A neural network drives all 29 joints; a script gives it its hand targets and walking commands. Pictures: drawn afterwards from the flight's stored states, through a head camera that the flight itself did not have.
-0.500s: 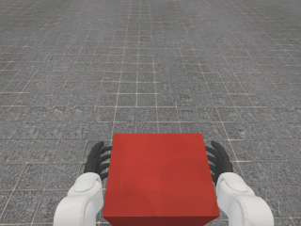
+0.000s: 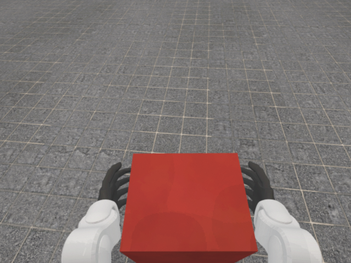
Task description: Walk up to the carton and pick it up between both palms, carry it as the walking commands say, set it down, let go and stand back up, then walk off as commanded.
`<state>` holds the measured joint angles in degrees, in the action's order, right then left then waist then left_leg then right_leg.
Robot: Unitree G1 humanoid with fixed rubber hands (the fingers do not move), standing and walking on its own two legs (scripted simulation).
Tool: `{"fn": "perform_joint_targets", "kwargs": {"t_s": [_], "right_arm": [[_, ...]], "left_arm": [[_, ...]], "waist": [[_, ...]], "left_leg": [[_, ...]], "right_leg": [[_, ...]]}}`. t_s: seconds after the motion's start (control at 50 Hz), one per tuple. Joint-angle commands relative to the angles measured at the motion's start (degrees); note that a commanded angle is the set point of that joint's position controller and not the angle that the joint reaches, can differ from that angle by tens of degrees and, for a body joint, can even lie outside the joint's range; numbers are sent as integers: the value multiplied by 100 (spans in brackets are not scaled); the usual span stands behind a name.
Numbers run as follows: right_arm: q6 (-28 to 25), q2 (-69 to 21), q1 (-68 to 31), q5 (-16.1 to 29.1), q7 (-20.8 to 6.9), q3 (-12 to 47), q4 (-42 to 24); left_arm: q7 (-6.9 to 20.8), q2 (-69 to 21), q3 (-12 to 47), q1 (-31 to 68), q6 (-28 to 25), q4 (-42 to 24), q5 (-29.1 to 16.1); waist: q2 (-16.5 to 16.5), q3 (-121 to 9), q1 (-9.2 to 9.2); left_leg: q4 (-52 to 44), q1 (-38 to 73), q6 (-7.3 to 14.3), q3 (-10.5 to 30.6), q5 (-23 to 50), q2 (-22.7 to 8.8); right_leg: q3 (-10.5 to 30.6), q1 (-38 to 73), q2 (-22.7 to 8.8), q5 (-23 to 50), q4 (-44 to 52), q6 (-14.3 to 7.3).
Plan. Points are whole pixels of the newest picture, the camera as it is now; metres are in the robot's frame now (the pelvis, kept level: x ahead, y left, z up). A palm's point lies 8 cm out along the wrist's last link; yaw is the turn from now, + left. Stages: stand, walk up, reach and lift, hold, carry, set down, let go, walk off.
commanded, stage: carry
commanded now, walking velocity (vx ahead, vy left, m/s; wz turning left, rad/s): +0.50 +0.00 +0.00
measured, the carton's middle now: (184, 216) +0.24 +0.01 +0.01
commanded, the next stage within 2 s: none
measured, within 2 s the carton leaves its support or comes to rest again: neither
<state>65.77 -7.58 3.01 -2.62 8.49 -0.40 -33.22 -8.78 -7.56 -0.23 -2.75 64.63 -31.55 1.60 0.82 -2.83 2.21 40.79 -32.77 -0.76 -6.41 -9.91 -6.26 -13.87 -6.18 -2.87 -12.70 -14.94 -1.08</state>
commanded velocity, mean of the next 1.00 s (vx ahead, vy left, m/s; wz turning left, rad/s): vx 0.50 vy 0.00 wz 0.00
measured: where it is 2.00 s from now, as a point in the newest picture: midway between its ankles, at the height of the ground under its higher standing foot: (185, 120)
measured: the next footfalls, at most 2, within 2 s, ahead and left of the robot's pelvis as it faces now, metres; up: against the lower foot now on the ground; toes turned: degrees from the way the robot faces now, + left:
left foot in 0.16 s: +0.31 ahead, +0.13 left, +0.00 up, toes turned +9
right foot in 0.62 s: +0.63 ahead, -0.12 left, +0.00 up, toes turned -13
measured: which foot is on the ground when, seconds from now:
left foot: up 0.00-0.14, down 0.16-0.62, up 0.64-1.00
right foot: down 0.00-0.18, up 0.20-0.60, down 0.62-1.00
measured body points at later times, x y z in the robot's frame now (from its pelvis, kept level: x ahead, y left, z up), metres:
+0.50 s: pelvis +0.36 +0.03 +0.00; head +0.37 +0.04 +0.45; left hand +0.61 +0.16 +0.08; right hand +0.59 -0.13 +0.09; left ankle +0.27 +0.12 -0.75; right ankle +0.46 -0.12 -0.71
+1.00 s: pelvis +0.71 +0.00 -0.01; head +0.71 +0.00 +0.44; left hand +0.95 +0.15 +0.08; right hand +0.96 -0.15 +0.08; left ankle +0.83 +0.11 -0.74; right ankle +0.59 -0.12 -0.75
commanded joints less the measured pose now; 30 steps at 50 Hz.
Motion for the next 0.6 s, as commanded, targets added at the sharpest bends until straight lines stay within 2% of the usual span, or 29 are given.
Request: {"fn": "perform_joint_targets", "kwargs": {"t_s": [0.0,0.08,0.1,0.12,0.14,0.16,0.18,0.2,0.22,0.24,0.26,0.28,0.3,0.36,0.44,0.52,0.56,0.58], "right_arm": [[-91,-4648,-1895,1390,-636,3536,-460],[83,-4364,-2030,1455,-619,3528,-528],[126,-4317,-2041,1467,-620,3507,-498],[165,-4280,-2009,1480,-619,3482,-427],[190,-4240,-1891,1503,-614,3447,-298],[203,-4114,-1870,1471,-601,3343,-174],[180,-4217,-1950,1576,-608,3409,-237],[165,-4412,-2213,1701,-643,3472,-382],[119,-4602,-2357,1712,-686,3472,-419],[56,-4840,-2525,1767,-748,3526,-450],[1,-5017,-2565,1810,-796,3577,-453],[-43,-5135,-2507,1837,-841,3617,-433],[-81,-5158,-2441,1838,-872,3631,-425],[-135,-4962,-2279,1796,-890,3623,-461],[-79,-4607,-2030,1692,-826,3551,-535],[47,-4331,-1916,1573,-729,3467,-528],[112,-4276,-2047,1559,-688,3464,-574],[147,-4267,-2116,1561,-666,3469,-624]], "left_arm": [[867,-4519,3661,2018,14,-658,-1637],[762,-4199,3534,1977,176,-676,-1518],[737,-4131,3528,2003,220,-669,-1495],[715,-4067,3534,2048,266,-665,-1477],[695,-3980,3554,2144,316,-657,-1453],[687,-3917,3540,2150,371,-668,-1435],[705,-4032,3596,2141,383,-687,-1478],[723,-4291,3676,2238,354,-567,-1556],[758,-4552,3717,2303,317,-479,-1601],[778,-4832,3720,2320,239,-432,-1579],[798,-5001,3692,2321,157,-436,-1541],[799,-5128,3671,2272,84,-435,-1497],[786,-5174,3673,2236,25,-450,-1448],[735,-5057,3666,2140,-48,-507,-1341],[687,-4702,3669,1970,25,-613,-1311],[685,-4370,3599,2056,161,-654,-1348],[689,-4274,3528,2084,226,-597,-1375],[685,-4253,3498,1986,259,-536,-1408]], "waist": [[-818,-725,-82],[-897,-455,-81],[-872,-537,-141],[-694,-765,-258],[-432,-1186,-431],[863,-1506,-534],[1910,-1916,-479],[1348,-1862,-433],[734,-1823,-413],[303,-1789,-356],[213,-1760,-319],[325,-1717,-304],[451,-1605,-311],[574,-1227,-315],[700,-806,-313],[752,-455,-348],[683,-554,-284],[492,-787,-184]], "left_leg": [[-785,182,11,-255,678,130],[-1253,597,140,-582,715,262],[-1428,1020,197,-724,638,338],[-1618,1756,260,-861,501,450],[-1478,3057,417,-540,128,369],[-2004,4057,987,1857,-647,-909],[-2700,4831,1575,3752,-353,-1751],[-2545,4714,1561,3353,560,-1839],[-2428,4385,1436,2863,1128,-1703],[-2492,4000,1235,2384,1206,-1584],[-2636,3694,1045,1926,1060,-1418],[-2755,3595,897,1522,879,-1278],[-2950,3521,863,1280,688,-1220],[-3336,3583,919,794,431,-1131],[-3308,3751,827,182,1151,-894],[-3097,3877,671,-118,1718,-899],[-2505,3716,502,-448,2492,-784],[-1743,3457,393,-702,2845,-589]], "right_leg": [[638,792,-1199,1278,701,-608],[421,950,-1177,1506,309,-438],[272,898,-1134,1843,-86,-351],[22,721,-980,2154,-873,-229],[-63,-39,-822,2090,-2000,-67],[-59,-1574,-254,791,-3797,170],[348,-2915,308,-1541,-5327,254],[1110,-3335,16,-1582,-6003,132],[1355,-3307,-212,-1225,-6028,92],[1423,-3156,-390,-867,-5705,95],[1404,-2927,-505,-644,-5248,114],[1333,-2753,-527,-533,-4735,135],[1179,-2705,-472,-377,-4325,152],[937,-2848,-452,160,-3249,199],[582,-2873,-307,747,-2095,245],[344,-2617,-270,980,-1506,222],[77,-1794,-100,959,-1203,174],[-161,-953,112,926,-1017,150]]}}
